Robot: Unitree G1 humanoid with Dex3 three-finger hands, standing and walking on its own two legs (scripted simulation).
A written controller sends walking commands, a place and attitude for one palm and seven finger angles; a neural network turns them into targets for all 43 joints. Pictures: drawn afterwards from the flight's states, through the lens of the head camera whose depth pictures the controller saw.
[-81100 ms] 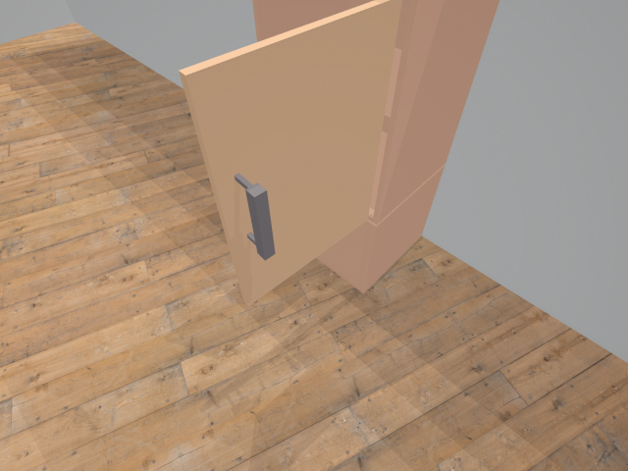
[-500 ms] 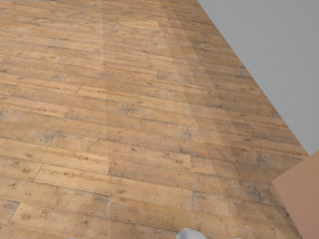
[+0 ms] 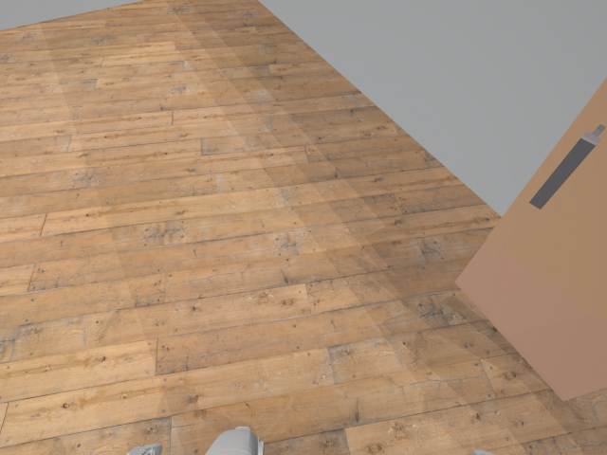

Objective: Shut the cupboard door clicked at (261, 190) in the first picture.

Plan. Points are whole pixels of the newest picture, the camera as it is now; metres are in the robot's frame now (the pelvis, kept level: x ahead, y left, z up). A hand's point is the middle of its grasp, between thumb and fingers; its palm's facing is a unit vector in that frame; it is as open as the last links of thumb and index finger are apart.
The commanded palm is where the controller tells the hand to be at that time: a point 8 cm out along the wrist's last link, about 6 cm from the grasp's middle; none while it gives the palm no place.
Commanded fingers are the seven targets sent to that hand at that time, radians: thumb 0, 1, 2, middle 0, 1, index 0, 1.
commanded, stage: turn to face it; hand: left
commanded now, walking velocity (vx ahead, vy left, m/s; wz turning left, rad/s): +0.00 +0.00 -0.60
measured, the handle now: (566, 168) +0.63 -0.47 -0.03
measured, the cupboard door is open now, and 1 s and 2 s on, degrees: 13 13 13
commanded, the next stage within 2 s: take the last steps up to it in 1.16 s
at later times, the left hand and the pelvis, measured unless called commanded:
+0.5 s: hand (200, 426) +0.17 +0.17 -0.15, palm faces -0.27 -0.92 -0.29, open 7.4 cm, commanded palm none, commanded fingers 0.00 0.90 0.90 -0.20 -0.30 -0.20 -0.30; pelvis +0.01 -0.01 -0.01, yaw -18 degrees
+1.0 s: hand (252, 381) +0.24 +0.10 -0.15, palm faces -0.52 -0.82 -0.25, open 7.4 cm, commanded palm none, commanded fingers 0.00 0.90 0.90 -0.20 -0.30 -0.20 -0.30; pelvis +0.03 -0.02 -0.01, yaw -34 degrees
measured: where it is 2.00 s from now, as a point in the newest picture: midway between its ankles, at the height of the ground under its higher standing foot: outside the picture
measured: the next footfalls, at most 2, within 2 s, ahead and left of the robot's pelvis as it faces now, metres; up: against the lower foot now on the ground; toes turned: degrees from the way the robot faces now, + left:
left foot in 0.08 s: +0.08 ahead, +0.14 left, +0.00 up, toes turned +0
right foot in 0.40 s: +0.00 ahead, -0.13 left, +0.00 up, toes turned -19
